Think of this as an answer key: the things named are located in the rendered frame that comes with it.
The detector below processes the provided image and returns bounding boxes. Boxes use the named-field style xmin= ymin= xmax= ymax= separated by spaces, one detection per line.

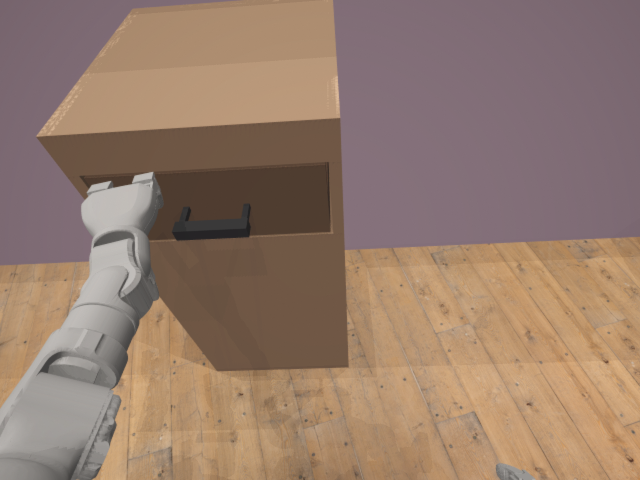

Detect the left robot upper arm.
xmin=0 ymin=372 xmax=122 ymax=480

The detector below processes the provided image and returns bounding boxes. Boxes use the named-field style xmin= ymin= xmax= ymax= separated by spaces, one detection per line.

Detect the left robot hand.
xmin=81 ymin=172 xmax=164 ymax=301

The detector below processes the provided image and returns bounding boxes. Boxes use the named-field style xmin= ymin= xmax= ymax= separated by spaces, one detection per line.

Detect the robot left forearm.
xmin=0 ymin=225 xmax=153 ymax=436

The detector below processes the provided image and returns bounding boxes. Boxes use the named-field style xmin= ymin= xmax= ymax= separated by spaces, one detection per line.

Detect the cabinet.
xmin=36 ymin=0 xmax=349 ymax=371

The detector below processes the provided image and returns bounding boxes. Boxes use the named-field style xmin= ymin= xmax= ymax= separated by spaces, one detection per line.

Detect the drawer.
xmin=84 ymin=162 xmax=331 ymax=240

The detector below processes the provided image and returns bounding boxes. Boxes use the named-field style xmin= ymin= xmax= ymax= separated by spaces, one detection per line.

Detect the handle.
xmin=172 ymin=203 xmax=251 ymax=241

